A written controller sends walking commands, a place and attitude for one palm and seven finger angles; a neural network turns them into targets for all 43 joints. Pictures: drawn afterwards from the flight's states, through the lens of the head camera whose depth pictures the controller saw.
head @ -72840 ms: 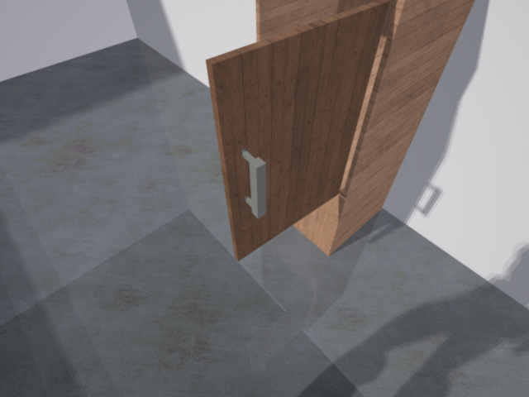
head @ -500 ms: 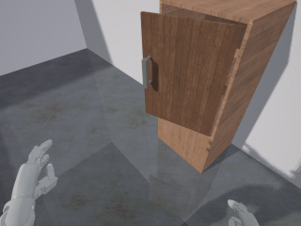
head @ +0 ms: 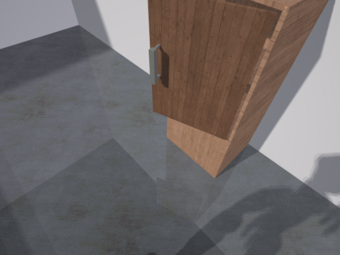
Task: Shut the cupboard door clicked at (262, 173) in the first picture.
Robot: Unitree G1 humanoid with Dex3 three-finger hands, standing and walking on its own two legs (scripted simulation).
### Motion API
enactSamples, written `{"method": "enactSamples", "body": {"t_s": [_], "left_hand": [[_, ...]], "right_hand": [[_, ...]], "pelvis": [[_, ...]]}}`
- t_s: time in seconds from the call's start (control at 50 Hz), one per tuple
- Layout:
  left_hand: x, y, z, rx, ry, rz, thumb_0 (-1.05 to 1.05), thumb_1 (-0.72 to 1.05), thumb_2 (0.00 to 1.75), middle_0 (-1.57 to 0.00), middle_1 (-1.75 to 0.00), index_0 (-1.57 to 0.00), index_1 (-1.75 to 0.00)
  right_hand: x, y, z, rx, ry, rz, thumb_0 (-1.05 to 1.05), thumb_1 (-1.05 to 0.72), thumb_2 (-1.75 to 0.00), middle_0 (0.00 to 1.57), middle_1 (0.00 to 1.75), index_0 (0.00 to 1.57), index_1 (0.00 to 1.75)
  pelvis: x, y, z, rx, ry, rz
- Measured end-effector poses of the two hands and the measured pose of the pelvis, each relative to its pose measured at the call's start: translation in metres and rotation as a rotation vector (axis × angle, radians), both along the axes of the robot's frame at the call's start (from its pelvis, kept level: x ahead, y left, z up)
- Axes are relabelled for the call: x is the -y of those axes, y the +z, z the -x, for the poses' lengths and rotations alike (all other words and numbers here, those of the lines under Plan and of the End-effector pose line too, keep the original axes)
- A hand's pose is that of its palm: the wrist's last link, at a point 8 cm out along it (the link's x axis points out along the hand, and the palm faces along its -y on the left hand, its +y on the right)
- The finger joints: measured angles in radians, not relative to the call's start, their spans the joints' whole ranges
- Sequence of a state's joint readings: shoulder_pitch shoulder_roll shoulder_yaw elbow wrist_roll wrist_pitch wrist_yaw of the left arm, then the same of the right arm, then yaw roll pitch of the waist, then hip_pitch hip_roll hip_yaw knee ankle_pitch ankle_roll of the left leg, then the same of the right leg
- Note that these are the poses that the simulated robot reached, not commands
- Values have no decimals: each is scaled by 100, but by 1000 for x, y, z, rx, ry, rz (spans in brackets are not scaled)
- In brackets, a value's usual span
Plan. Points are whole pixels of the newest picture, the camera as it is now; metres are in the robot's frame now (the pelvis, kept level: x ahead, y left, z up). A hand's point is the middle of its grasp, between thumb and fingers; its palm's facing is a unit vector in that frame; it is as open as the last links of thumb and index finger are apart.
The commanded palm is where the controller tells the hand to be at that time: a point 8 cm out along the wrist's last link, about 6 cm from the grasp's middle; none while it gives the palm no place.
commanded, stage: let the arm hang, fingers relaxed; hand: left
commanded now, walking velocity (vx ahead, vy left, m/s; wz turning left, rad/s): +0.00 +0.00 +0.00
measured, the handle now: (155, 64) +0.82 +0.11 -0.02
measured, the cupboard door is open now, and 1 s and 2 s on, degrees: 19 19 19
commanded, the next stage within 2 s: look to check the result in 0.50 s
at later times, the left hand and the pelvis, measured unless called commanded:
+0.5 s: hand out of the picture +0.02 +0.15 -0.18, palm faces +0.00 -0.99 -0.16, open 7.4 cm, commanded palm none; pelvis +0.02 -0.01 +0.00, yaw -1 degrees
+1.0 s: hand out of the picture -0.02 +0.14 -0.17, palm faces +0.02 -0.98 -0.19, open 7.4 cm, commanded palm none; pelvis +0.03 -0.02 +0.00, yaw -1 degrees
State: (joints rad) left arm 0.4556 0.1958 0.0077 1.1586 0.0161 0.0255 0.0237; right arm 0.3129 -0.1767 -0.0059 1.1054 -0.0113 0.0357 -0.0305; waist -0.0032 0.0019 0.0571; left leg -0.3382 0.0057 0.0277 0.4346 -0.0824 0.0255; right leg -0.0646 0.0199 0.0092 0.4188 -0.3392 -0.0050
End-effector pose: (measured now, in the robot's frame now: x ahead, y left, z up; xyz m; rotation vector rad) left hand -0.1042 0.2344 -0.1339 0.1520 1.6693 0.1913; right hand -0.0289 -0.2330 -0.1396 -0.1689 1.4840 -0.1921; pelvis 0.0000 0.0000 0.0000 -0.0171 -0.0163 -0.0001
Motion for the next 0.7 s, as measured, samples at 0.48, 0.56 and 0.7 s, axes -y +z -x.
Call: {"method": "enactSamples", "body": {"t_s": [0.48, 0.56, 0.7], "left_hand": [[38, -15, -120, 297, -67, 47, 0, 90, 90, -20, -30, -20, -30], [41, -15, -115, 266, -59, 51, 0, 91, 90, -20, -30, -20, -30], [40, -14, -97, 193, -40, 37, 0, 90, 90, -20, -30, -20, -30]], "right_hand": [[7, -3, -48, 134, -4, -15, 0, -90, -90, 20, 30, 20, 30], [5, -4, -41, 101, -11, -19, 0, -90, -90, 20, 30, 20, 30], [0, -5, -32, 52, -22, -34, 0, -90, -90, 20, 30, 20, 30]], "pelvis": [[14, 1, -15, 18, -14, -14], [15, 1, -19, 15, -15, -15], [17, 1, -25, 12, -17, -16]]}}
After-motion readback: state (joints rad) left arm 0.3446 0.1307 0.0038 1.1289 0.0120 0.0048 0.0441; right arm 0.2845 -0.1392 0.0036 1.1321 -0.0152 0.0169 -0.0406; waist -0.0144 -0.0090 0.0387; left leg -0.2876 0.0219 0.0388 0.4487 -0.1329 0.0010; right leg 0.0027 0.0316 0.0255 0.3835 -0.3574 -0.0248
